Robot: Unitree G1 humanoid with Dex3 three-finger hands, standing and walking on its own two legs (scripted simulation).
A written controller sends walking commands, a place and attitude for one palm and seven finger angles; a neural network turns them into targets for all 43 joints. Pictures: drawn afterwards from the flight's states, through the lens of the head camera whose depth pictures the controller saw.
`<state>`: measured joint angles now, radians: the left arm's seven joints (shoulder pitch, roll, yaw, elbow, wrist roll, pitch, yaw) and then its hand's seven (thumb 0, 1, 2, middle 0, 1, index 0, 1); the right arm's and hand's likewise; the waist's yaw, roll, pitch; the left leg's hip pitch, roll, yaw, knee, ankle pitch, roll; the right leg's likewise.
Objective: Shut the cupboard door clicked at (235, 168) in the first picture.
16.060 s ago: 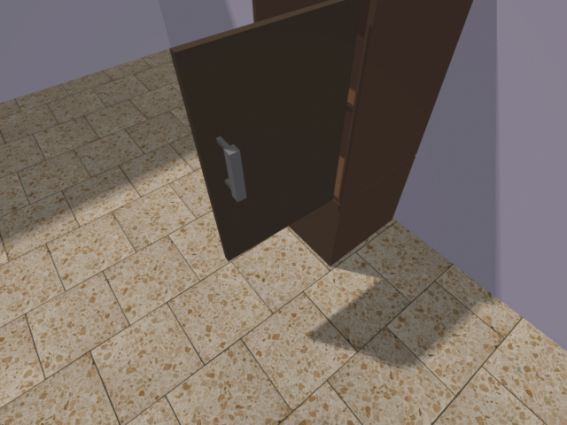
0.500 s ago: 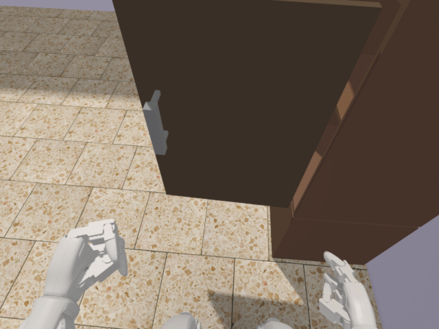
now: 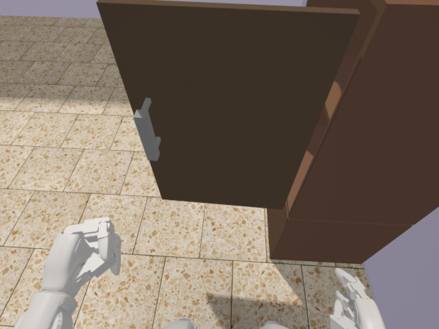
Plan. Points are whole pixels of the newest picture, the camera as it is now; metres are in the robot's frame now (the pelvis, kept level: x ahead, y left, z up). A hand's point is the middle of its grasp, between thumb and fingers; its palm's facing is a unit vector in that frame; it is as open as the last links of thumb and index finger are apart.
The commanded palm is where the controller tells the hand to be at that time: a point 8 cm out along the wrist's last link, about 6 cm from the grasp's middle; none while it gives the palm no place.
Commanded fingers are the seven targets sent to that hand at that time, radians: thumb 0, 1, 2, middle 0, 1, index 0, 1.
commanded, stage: raise the hand and make a fist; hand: left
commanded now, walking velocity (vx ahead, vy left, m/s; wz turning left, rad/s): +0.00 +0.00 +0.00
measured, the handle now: (150, 130) +0.50 +0.18 +0.06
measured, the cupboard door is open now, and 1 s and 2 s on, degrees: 88 88 87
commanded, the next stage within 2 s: bring the fist close to the handle in 0.10 s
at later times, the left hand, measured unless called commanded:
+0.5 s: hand (126, 231) +0.26 +0.17 +0.06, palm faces -0.07 -1.00 -0.05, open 3.1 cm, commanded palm +0.25 +0.23 +0.07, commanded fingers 0.00 0.90 0.90 -1.30 -1.50 -1.30 -1.50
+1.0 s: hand (144, 186) +0.35 +0.16 +0.06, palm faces -0.06 -1.00 -0.04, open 3.1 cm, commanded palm +0.34 +0.21 +0.07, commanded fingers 0.00 0.90 0.90 -1.30 -1.50 -1.30 -1.50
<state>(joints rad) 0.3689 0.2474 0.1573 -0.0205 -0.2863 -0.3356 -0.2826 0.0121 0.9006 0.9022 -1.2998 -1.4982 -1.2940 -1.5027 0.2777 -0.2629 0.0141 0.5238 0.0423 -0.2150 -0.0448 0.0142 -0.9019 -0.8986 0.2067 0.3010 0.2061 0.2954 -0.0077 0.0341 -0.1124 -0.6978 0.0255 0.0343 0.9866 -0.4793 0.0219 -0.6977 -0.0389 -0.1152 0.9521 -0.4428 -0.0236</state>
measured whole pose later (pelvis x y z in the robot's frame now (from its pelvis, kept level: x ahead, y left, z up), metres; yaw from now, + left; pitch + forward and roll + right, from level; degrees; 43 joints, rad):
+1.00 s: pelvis +0.00 +0.00 +0.00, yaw -1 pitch +12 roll +0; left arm -0.20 0.25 0.16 0.45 -0.22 -0.33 -0.21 0.01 0.90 0.90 -1.30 -1.50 -1.30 -1.50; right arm 0.27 -0.26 0.02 0.61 0.04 -0.14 -0.03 0.01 -0.90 -0.90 0.21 0.30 0.21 0.30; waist -0.04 0.02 -0.10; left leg -0.71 0.02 0.05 0.94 -0.45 0.02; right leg -0.72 -0.04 -0.10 0.93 -0.42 -0.02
